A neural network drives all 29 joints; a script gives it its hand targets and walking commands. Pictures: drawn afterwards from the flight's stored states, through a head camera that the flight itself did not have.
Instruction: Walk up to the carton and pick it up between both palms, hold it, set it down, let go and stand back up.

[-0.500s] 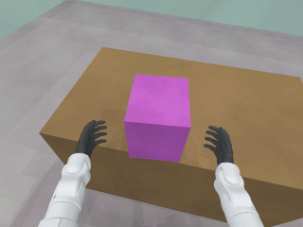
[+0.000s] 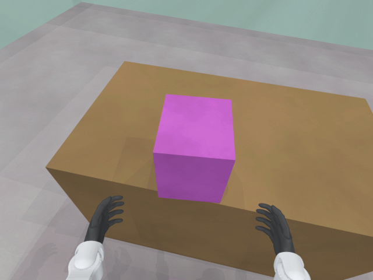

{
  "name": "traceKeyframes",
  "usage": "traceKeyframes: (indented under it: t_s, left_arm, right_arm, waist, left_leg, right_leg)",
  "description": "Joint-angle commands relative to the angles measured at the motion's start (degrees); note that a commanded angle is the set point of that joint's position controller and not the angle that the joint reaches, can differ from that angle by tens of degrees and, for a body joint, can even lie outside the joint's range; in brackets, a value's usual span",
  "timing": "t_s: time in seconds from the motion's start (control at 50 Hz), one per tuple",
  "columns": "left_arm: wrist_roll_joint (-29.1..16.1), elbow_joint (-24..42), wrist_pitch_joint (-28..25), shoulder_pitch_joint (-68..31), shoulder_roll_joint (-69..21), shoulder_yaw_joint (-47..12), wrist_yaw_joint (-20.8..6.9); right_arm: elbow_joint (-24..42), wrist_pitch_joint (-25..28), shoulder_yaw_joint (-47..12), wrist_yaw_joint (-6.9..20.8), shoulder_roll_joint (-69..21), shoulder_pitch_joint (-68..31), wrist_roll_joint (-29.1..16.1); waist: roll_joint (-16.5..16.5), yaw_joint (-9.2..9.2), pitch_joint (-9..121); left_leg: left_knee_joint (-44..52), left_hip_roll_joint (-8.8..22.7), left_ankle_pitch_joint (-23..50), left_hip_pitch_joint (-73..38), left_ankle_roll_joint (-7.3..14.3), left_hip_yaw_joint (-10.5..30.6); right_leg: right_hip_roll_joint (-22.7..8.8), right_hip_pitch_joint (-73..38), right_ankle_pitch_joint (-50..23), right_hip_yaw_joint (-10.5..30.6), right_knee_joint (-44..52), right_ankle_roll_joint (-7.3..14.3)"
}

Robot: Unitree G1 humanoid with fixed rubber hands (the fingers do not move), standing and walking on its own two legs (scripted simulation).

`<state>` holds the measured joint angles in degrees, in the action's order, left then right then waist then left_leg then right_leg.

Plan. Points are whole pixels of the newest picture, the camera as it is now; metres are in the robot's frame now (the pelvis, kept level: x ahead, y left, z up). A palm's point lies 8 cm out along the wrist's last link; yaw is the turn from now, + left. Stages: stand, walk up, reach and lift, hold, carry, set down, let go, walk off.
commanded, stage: set down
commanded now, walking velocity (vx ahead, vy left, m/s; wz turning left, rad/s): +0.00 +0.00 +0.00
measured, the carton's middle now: (193, 149) +0.44 +0.03 -0.02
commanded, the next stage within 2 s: let go in 0.98 s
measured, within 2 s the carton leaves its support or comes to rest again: neither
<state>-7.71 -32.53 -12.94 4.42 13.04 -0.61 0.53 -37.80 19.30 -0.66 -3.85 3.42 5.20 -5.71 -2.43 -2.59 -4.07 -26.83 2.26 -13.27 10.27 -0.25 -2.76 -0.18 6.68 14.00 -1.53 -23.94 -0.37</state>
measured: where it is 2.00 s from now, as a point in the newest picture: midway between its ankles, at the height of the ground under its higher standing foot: outside the picture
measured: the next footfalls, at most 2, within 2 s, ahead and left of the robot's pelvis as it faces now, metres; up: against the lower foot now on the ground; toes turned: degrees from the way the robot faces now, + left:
none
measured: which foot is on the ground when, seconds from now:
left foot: down 0.00-1.00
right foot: down 0.00-1.00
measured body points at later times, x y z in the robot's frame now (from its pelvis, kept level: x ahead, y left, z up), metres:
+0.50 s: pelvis +0.02 -0.01 +0.00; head +0.01 +0.00 +0.45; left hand +0.20 +0.22 -0.07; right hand +0.19 -0.21 -0.07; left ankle +0.02 +0.12 -0.74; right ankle -0.01 -0.12 -0.74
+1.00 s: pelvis +0.01 -0.01 +0.00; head +0.02 +0.00 +0.45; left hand +0.19 +0.22 -0.09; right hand +0.17 -0.24 -0.09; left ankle +0.02 +0.12 -0.74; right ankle -0.01 -0.12 -0.74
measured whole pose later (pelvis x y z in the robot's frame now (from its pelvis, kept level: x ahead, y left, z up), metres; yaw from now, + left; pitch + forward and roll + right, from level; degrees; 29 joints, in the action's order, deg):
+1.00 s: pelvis +0.01 -0.01 +0.00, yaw -2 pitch -5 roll +0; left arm 0.1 -31.6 6.3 10.4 11.2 0.9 -0.1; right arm -43.0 11.4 1.4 0.5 9.6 9.8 1.0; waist -0.9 -0.5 -4.7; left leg -21.4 2.5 -12.0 4.7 -1.0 -4.1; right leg 0.3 2.9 13.4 0.1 -20.8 0.2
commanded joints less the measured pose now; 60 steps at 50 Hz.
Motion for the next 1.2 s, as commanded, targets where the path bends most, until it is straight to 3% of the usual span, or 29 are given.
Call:
traceKeyframes:
  t_s: [0.0,0.02,0.06,0.12,0.18,0.24,0.28,0.32,0.34,0.38,0.44,0.46,0.52,0.54,0.7,0.86,0.88,0.9,0.94,1.18]
  left_arm:
    - [0.21,12.55,-0.45,-10.28,6.02,1.54,0.39]
    - [1.06,11.39,0.63,-8.92,5.10,1.33,0.51]
    - [1.30,11.79,2.26,-7.17,5.01,1.74,0.19]
    - [3.24,9.45,5.12,-5.59,4.67,1.80,-0.55]
    - [2.79,12.23,6.57,-4.85,5.82,2.00,-0.37]
    - [3.06,13.62,7.06,-4.29,5.19,2.43,-0.30]
    - [4.60,10.75,8.47,-1.95,5.56,2.99,-0.84]
    - [4.32,12.48,9.17,-1.30,5.61,2.82,-0.91]
    - [4.61,11.43,9.72,-0.57,5.26,2.72,-1.09]
    - [5.83,11.74,10.69,1.00,5.16,3.06,-0.91]
    - [5.42,12.58,11.26,0.00,5.55,3.54,-1.15]
    - [6.37,11.03,11.90,1.34,5.56,3.40,-1.15]
    - [5.67,13.34,11.73,1.58,5.94,3.78,-0.97]
    - [6.38,11.26,12.47,1.89,5.30,3.59,-0.99]
    - [7.41,9.99,15.45,3.40,4.93,3.76,-1.09]
    - [7.50,10.24,16.98,1.26,5.03,3.59,-0.43]
    - [7.72,10.18,16.97,1.05,5.08,3.77,-0.34]
    - [7.83,9.65,17.24,2.09,4.40,3.62,-0.56]
    - [7.83,8.97,17.49,1.62,4.53,3.49,-0.31]
    - [8.23,9.05,18.94,0.52,4.03,2.93,0.32]
  right_arm:
    - [9.99,2.05,1.91,0.31,5.55,-9.62,0.25]
    - [6.97,1.47,1.81,0.54,6.21,-8.66,0.49]
    - [8.17,0.96,1.84,0.52,6.13,-7.60,0.40]
    - [5.20,-0.55,1.86,0.76,7.73,-5.92,2.02]
    - [9.11,-1.08,2.10,0.88,7.58,-5.18,1.49]
    - [9.58,-1.65,1.53,0.91,7.66,-3.60,1.65]
    - [7.05,-2.87,1.37,0.87,8.52,-2.14,2.97]
    - [9.31,-2.92,1.04,1.02,8.44,-1.96,2.26]
    - [7.52,-3.20,1.76,0.94,8.57,-0.80,3.00]
    - [7.09,-3.16,1.40,1.36,9.67,-0.64,2.77]
    - [8.79,-2.92,1.99,1.58,9.46,-1.24,3.19]
    - [6.36,-3.29,2.32,1.67,10.01,0.13,3.84]
    - [8.42,-3.18,1.64,2.02,9.51,0.70,3.19]
    - [5.35,-3.76,2.17,2.18,10.35,0.76,3.80]
    - [2.54,-4.94,2.63,3.03,11.05,1.46,5.32]
    - [2.10,-5.68,3.64,3.82,12.14,0.86,6.62]
    - [1.90,-5.70,3.82,3.88,12.34,1.04,6.81]
    - [1.08,-5.85,4.29,3.82,12.63,0.92,6.60]
    - [1.96,-5.68,3.96,4.24,12.95,0.12,6.51]
    - [3.38,-7.09,4.84,4.77,13.30,0.15,6.96]
  waist:
    - [6.85,0.76,12.27]
    - [7.52,1.07,11.55]
    - [6.52,0.90,11.57]
    - [5.22,0.80,7.65]
    - [4.42,0.48,8.73]
    - [4.62,0.55,7.48]
    - [3.10,0.95,5.86]
    - [3.52,0.49,5.51]
    - [2.98,1.24,5.14]
    - [4.84,0.56,5.43]
    - [2.53,1.02,5.32]
    - [3.62,1.42,3.69]
    - [3.17,0.88,7.17]
    - [4.14,1.22,5.42]
    - [2.58,1.92,5.41]
    - [3.30,2.56,5.48]
    - [3.10,1.93,6.21]
    - [3.49,2.78,5.06]
    - [3.03,2.07,5.89]
    - [2.32,2.24,4.10]
  left_leg:
    - [4.81,-1.54,12.41,-7.87,-2.70,0.38]
    - [4.88,-1.30,13.51,-8.70,-2.86,0.26]
    - [4.43,-1.87,16.54,-10.32,-2.67,0.14]
    - [5.61,-1.75,14.40,-10.60,-2.75,-0.11]
    - [5.58,-2.22,15.57,-11.06,-1.90,-0.89]
    - [6.42,-2.40,16.63,-11.74,-1.99,-0.88]
    - [6.35,-2.54,16.09,-13.17,-1.73,-0.65]
    - [6.20,-2.57,17.33,-11.66,-1.77,-1.18]
    - [6.25,-2.78,16.79,-13.19,-1.76,-1.16]
    - [6.26,-2.49,18.06,-13.38,-2.10,-1.30]
    - [6.12,-2.77,17.35,-13.12,-1.67,-1.79]
    - [6.17,-2.91,16.63,-13.45,-1.83,-1.68]
    - [5.89,-2.59,19.70,-14.49,-1.90,-1.60]
    - [6.23,-2.38,18.48,-14.89,-2.03,-1.68]
    - [6.09,-2.40,18.84,-14.62,-2.09,-1.99]
    - [6.59,-2.39,16.27,-14.73,-2.04,-1.78]
    - [6.41,-2.09,16.55,-14.51,-1.96,-1.79]
    - [6.03,-1.91,17.10,-14.63,-1.93,-1.80]
    - [6.11,-2.01,16.22,-14.90,-2.02,-1.70]
    - [5.82,-2.22,12.99,-12.71,-1.29,-1.97]
  right_leg:
    - [0.84,2.39,-3.11,1.78,5.44,2.91]
    - [0.90,3.21,-3.21,1.41,5.52,3.10]
    - [1.02,2.76,-5.85,1.15,5.98,2.76]
    - [1.26,2.54,-4.04,0.80,7.20,2.51]
    - [1.05,1.70,-6.28,1.05,7.39,1.96]
    - [1.08,0.72,-7.62,1.16,7.72,1.54]
    - [1.02,1.42,-8.29,1.30,8.23,1.43]
    - [0.92,0.56,-9.54,1.32,8.09,1.32]
    - [0.57,1.62,-9.88,1.23,8.40,1.07]
    - [0.94,1.91,-10.16,0.76,8.02,1.27]
    - [0.74,2.39,-12.00,0.88,8.24,0.66]
    - [0.44,2.73,-11.81,0.97,8.39,0.72]
    - [0.55,1.80,-15.08,0.76,7.95,0.36]
    - [0.66,3.23,-13.05,0.70,8.46,0.55]
    - [1.05,2.92,-14.97,0.33,8.32,0.33]
    - [1.05,4.70,-11.71,0.11,8.48,0.56]
    - [1.26,4.62,-11.49,0.08,8.01,0.78]
    - [1.20,4.96,-11.85,-0.05,7.99,0.98]
    - [1.19,4.94,-11.11,0.29,7.81,0.76]
    - [0.80,5.77,-9.82,0.35,6.70,0.85]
